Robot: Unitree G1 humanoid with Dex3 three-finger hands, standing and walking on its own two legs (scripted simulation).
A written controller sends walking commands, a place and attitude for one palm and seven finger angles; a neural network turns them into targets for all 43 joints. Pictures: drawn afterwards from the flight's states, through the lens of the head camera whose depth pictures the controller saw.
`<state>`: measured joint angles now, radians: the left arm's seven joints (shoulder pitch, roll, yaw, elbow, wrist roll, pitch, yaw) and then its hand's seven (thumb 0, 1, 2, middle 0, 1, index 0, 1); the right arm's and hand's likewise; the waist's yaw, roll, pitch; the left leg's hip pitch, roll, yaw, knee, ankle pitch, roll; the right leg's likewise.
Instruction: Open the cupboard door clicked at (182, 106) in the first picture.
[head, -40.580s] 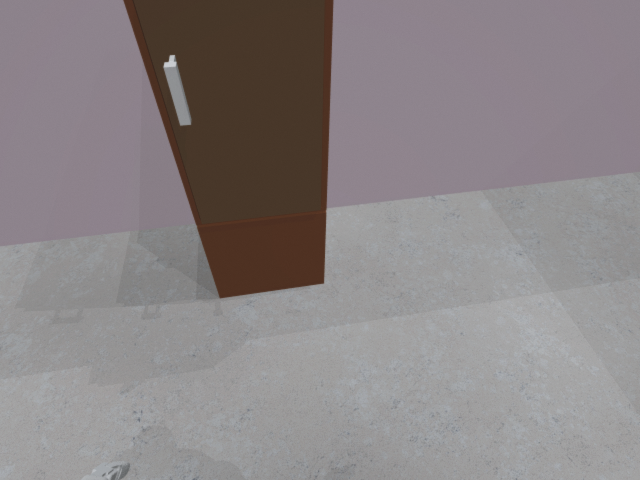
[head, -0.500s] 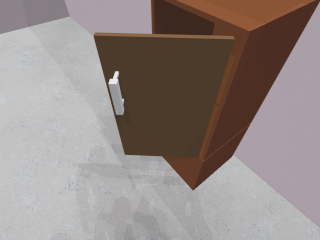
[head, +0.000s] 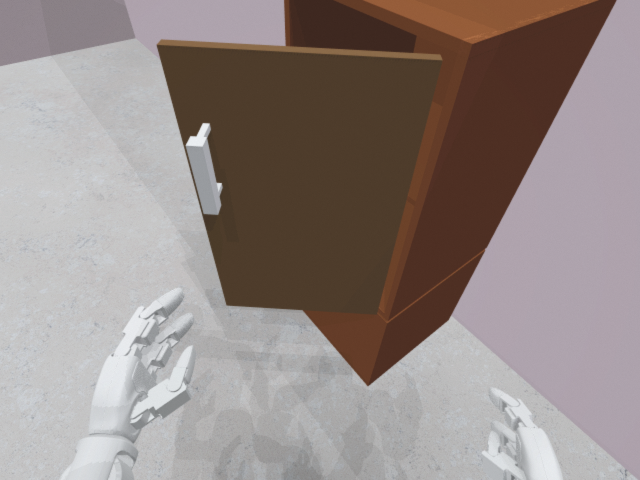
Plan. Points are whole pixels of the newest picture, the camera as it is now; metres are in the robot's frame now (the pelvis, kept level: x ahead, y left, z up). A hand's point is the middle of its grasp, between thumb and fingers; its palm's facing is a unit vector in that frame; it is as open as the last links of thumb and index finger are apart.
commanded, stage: raise the hand with hooked fingers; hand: left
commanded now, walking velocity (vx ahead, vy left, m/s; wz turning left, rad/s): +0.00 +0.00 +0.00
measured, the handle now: (208, 169) +0.53 +0.18 +0.11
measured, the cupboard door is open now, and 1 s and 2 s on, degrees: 49 49 49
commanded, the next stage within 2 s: move the hooked fingers beside the handle in 1.76 s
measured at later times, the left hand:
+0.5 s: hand (134, 379) +0.23 +0.21 +0.05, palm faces -0.01 -1.00 -0.03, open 11.1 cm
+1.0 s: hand (41, 331) +0.26 +0.30 +0.10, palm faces +0.03 -1.00 -0.06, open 13.7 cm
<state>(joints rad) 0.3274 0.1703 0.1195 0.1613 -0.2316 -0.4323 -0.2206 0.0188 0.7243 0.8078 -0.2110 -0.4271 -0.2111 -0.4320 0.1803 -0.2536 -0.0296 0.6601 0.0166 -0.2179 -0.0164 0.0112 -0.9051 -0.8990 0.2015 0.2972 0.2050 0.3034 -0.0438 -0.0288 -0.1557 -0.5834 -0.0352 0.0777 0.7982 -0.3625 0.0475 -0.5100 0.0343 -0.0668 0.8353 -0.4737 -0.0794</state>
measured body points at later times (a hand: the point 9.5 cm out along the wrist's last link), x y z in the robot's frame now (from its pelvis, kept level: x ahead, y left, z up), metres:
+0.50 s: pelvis -0.02 -0.01 -0.01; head +0.02 -0.02 +0.44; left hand +0.22 +0.27 +0.06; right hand +0.12 -0.25 -0.11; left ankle +0.02 +0.09 -0.70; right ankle -0.03 -0.06 -0.70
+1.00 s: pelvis -0.01 +0.05 +0.01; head +0.00 +0.05 +0.46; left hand +0.25 +0.36 +0.11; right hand +0.17 -0.19 -0.05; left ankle +0.02 +0.09 -0.70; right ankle -0.03 -0.06 -0.70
